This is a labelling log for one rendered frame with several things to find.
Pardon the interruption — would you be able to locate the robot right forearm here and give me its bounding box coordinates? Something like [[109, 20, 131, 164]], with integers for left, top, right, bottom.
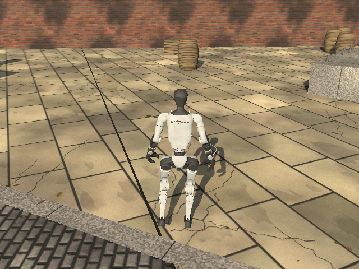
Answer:
[[202, 136, 214, 160]]

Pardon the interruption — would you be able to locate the robot left hand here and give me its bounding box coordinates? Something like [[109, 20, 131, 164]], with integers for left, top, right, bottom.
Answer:
[[146, 152, 159, 163]]

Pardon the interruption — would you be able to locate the robot torso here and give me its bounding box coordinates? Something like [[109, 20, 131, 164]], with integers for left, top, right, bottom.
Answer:
[[167, 110, 193, 168]]

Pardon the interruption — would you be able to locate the right robot upper arm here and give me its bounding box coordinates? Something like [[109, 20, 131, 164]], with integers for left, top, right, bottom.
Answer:
[[192, 113, 207, 145]]

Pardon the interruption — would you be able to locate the left robot upper arm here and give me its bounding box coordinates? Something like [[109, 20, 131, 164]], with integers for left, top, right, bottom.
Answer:
[[153, 113, 169, 143]]

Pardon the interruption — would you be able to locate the robot left forearm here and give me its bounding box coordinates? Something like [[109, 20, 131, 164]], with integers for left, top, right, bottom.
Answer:
[[148, 135, 158, 155]]

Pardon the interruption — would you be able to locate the left robot thigh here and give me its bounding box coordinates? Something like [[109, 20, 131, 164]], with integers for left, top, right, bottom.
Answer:
[[160, 156, 172, 191]]

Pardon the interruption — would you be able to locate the robot right hand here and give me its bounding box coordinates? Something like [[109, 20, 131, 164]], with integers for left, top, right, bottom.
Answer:
[[202, 158, 215, 171]]

